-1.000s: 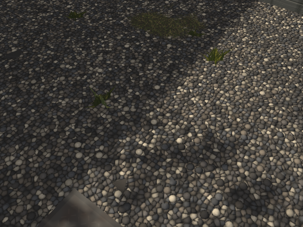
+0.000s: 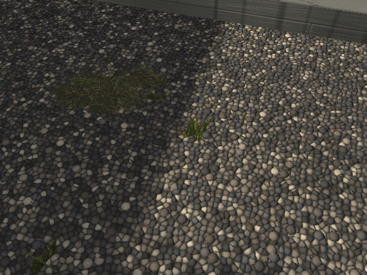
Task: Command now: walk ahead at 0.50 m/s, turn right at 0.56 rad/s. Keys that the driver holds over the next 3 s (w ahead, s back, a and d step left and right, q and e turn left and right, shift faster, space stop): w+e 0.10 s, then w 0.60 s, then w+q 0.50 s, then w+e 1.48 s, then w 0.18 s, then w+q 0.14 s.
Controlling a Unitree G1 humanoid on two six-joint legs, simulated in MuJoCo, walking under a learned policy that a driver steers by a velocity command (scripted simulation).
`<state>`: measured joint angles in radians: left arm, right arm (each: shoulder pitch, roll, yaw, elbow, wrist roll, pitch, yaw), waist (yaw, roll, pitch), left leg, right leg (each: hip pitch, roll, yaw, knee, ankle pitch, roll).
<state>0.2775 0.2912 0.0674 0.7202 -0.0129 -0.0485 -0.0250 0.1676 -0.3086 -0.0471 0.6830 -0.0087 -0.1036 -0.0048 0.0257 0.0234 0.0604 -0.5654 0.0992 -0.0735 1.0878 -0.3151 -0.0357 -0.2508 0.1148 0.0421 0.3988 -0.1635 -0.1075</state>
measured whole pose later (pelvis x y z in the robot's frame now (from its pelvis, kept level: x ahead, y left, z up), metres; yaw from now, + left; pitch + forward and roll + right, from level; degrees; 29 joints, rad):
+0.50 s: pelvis +0.28 +0.06 +0.00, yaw -9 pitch +1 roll +1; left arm 0.22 0.29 0.05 0.71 -0.01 -0.05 0.00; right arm 0.33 -0.26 -0.04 0.78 0.00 -0.10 0.02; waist -0.04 -0.05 0.03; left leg -0.20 -0.06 0.02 0.35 -0.17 0.06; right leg -0.55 -0.06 0.05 1.04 -0.29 -0.01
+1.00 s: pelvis +0.53 -0.04 +0.00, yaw -3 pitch +1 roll -1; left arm 0.25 0.26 0.06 0.78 0.01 -0.10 -0.02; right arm 0.28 -0.32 -0.06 0.79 0.03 -0.04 0.00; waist 0.01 0.06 0.03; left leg -0.56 0.09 -0.06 1.11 -0.28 0.00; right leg -0.19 0.03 -0.11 0.35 -0.17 -0.05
